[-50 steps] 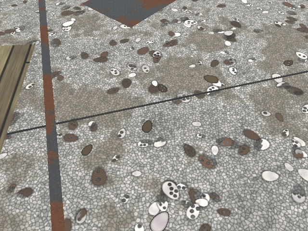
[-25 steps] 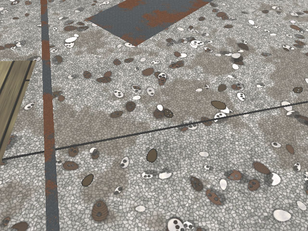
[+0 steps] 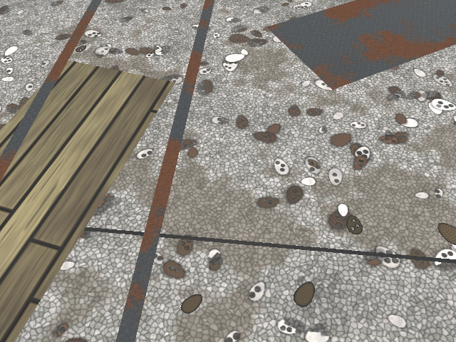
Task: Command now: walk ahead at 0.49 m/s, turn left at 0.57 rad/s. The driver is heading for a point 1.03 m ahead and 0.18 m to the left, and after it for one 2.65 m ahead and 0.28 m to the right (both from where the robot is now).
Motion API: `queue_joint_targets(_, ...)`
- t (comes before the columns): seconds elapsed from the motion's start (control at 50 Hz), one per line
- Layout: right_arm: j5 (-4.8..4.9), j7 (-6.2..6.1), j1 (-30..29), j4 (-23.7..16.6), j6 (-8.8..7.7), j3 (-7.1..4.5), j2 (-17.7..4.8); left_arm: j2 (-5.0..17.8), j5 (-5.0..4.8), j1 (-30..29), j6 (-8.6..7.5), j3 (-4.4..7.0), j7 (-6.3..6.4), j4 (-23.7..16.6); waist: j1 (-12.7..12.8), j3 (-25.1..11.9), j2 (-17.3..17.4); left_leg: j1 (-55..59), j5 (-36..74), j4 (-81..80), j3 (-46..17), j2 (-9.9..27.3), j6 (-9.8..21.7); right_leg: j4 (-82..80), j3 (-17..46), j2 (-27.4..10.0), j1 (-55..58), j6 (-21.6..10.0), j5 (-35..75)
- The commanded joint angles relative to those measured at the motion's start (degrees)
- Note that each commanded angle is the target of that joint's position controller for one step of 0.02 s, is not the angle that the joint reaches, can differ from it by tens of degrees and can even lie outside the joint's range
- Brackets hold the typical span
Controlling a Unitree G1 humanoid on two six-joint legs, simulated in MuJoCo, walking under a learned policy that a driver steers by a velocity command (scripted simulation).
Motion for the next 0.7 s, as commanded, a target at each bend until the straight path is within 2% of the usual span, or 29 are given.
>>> queue_joint_targets(0.02, -0.44, 0.61, 2.4, -3.5, 0.24, 0.13, -0.2, 7.8, 0.0, -4.4, -1.02, 1.76, 0.59, -3.8, -2.8, -0.1, -5.2, -3.1, 7.8, -5.4, -3.6, 3.2, -0.6, -12.1, 9.7, -17.6, 0.7, -10.3, 5.3)
queue_joint_targets(0.1, -0.43, 2.39, -5.7, -6.0, -0.54, 0.74, 0.0, 9.8, -0.29, -2.5, -0.09, 2.25, 1.08, -3.6, 0.0, 1.6, -4.6, -1.1, 16.0, -17.9, 0.9, 2.0, -0.6, -11.3, 2.2, -16.4, 2.9, -8.3, 7.0)
queue_joint_targets(0.16, -0.32, 3.35, -10.8, -8.7, -0.38, 0.95, -0.4, 11.4, -1.17, 0.2, 0.88, 2.73, 1.1, -3.0, 1.8, 3.2, -4.9, -1.3, 13.5, -23.4, 3.2, 1.2, 0.2, -9.9, 0.2, -17.8, 7.6, -7.1, 5.7)
queue_joint_targets(0.2, -0.33, 3.82, -12.4, -10.2, -0.24, 0.77, -1.2, 12.4, -1.76, 1.3, 1.76, 3.1, 1.06, -2.6, 1.9, 3.7, -5.3, -1.4, 8.5, -25.5, 4.8, 0.1, 1.5, -7.3, -0.6, -19.1, 11.5, -6.2, 7.7)
queue_joint_targets(0.22, -0.4, 3.96, -12.0, -10.7, -0.17, 0.47, -1.9, 13.0, -1.99, 1.1, 2.2, 3.3, 1.08, -2.6, 1.2, 3.2, -5.9, 0.4, 5.3, -26.3, 6.2, -1.2, 2.5, -4.6, -1.4, -19.4, 12.9, -5.6, 13.6)
queue_joint_targets(0.24, -0.49, 3.95, -9.8, -10.7, -0.07, -0.14, -3.0, 13.8, -2.17, 0.4, 2.61, 3.48, 1.16, -2.9, -0.6, 1.2, -6.9, 4.7, 2.6, -27.0, 8.1, -3.4, 3.7, 0.4, -2.7, -19.1, 13.4, -4.9, 24.1)
queue_joint_targets(0.26, -0.36, 3.83, -3.0, -9.2, -0.06, -1.38, -4.7, 13.9, -2.36, -0.9, 3.21, 3.45, 1.24, -3.2, -4.8, -2.8, -6.5, 14.2, 3.6, -29.8, 10.5, -6.7, 5.2, 10.5, -5.2, -17.4, 12.0, -3.6, 34.3)
queue_joint_targets(0.28, -0.09, 3.11, 8.1, -5.8, 0.1, -3.74, -8.8, 12.0, -1.87, -0.1, 3.49, 2.69, 1.43, -3.6, -9.5, -8.8, -4.4, 30.4, 5.6, -31.4, 10.4, -9.9, 7.4, 25.3, -6.9, -14.5, 5.1, -1.5, 35.6)
queue_joint_targets(0.3, 0.05, 1.89, 14.7, -4.8, 0.47, -5.82, -16.1, 7.2, 0.22, 1.2, 2.95, 0.99, 1.42, -6.0, -9.9, -12.9, 7.5, 47.3, 3.1, -34.5, -12.4, 3.5, 13.1, 47.1, -7.2, -9.9, -15.2, 2.2, 7.3)
queue_joint_targets(0.32, -0.26, 2.29, 12.2, -7.1, -0.51, -5.32, -18.4, 3.7, -0.2, 1.8, 0.48, -0.46, 0.86, -9.0, -5.6, -21.4, 14.1, 58.2, -7.5, -46.3, -44.0, 13.3, 22.3, 61.2, 5.9, 0.2, -32.2, 3.6, -25.5)
queue_joint_targets(0.34, -0.7, 3.02, 12.3, -7.3, -1.43, -3.57, -12.8, 9.0, -2.53, -5.1, -1.24, 0.62, 0.23, -10.2, -9.0, -18.7, 5.6, 57.3, -6.3, -49.7, -41.3, 13.2, 19.2, 64.3, 12.5, -2.4, -38.9, 2.0, -22.2)
queue_joint_targets(0.36, -0.9, 3.09, 10.8, -6.8, -1.9, -2.62, -9.6, 8.9, -3.34, -5.7, -1.9, 0.54, -0.06, -10.1, -7.5, -13.0, 4.1, 51.5, -1.8, -48.3, -31.9, 11.7, 16.8, 61.3, 11.5, -5.0, -40.3, 0.3, -17.1)
queue_joint_targets(0.38, -0.76, 3.03, 6.2, -7.5, -2.0, -1.88, -7.3, 8.4, -2.19, -4.9, -1.9, 0.46, 0.43, -8.9, -4.8, -9.4, -0.8, 42.7, 4.1, -47.8, -24.4, 9.2, 14.6, 56.4, 11.4, -7.9, -36.4, 0.0, -12.3)
queue_joint_targets(0.4, -1.15, 2.84, 2.3, -8.4, -2.06, -1.0, -4.8, 8.9, -1.14, -4.0, -1.28, 0.98, 0.69, -8.0, -2.6, -7.4, -0.2, 35.7, 9.8, -48.5, -18.9, 7.0, 13.1, 51.8, 11.7, -9.9, -31.6, 0.2, -9.4)
queue_joint_targets(0.42, -1.75, 2.65, 0.5, -9.0, -2.14, -0.62, -4.1, 8.8, -1.02, -2.8, -0.38, 1.08, 0.45, -7.6, -1.2, -6.7, 1.2, 31.4, 12.7, -50.0, -16.6, 5.8, 12.8, 50.1, 11.8, -10.8, -28.0, 0.4, -7.4)
queue_joint_targets(0.46, -1.64, 2.23, 1.1, -8.4, -2.8, -0.78, -5.0, 7.4, -0.5, -2.3, 0.94, 0.96, 0.37, -7.4, -0.5, -6.0, 0.3, 28.5, 19.5, -52.1, -12.9, 4.7, 13.4, 46.7, 10.8, -10.3, -26.2, 1.7, -4.4)
queue_joint_targets(0.5, -1.39, 1.51, 3.2, -7.2, -3.22, -1.0, -5.9, 6.3, -0.08, -5.6, 1.53, 0.63, 0.57, -8.6, -1.3, -4.0, -0.5, 28.6, 23.2, -53.7, -9.8, 4.1, 13.3, 40.7, 10.4, -9.8, -28.8, 3.1, 0.7)
queue_joint_targets(0.54, -1.22, 0.86, 5.3, -6.0, -3.1, -0.88, -5.8, 5.5, -0.09, -9.2, 1.46, 0.32, 0.49, -9.7, -2.6, -2.6, 0.0, 30.0, 23.9, -54.2, -7.4, 3.1, 12.0, 33.0, 10.1, -9.1, -30.6, 3.7, 7.2)
queue_joint_targets(0.6, -1.14, 0.41, 7.3, -4.7, -2.98, -0.77, -6.1, 4.4, -0.61, -14.0, 0.99, -0.22, -0.24, -10.8, -4.7, -0.8, 1.2, 30.7, 19.1, -54.8, -4.9, 2.0, 10.0, 21.7, 9.1, -7.1, -28.8, 3.3, 16.3)
queue_joint_targets(0.64, -1.04, 0.34, 9.0, -3.6, -2.98, -0.8, -6.5, 4.0, -0.96, -17.1, 0.72, -0.55, -0.8, -11.7, -6.1, 1.1, 1.6, 31.7, 15.6, -55.2, -5.2, 2.8, 9.8, 17.2, 8.5, -6.1, -28.2, 2.7, 18.5)
queue_joint_targets(0.7, -0.91, 0.21, 11.5, -1.8, -2.52, -0.87, -6.6, 4.5, -1.15, -20.3, 0.17, -0.7, -1.82, -13.3, -7.1, 2.9, 1.5, 37.5, 16.7, -52.9, -6.4, 5.4, 9.8, 13.3, 8.7, -5.2, -30.8, 1.1, 15.9)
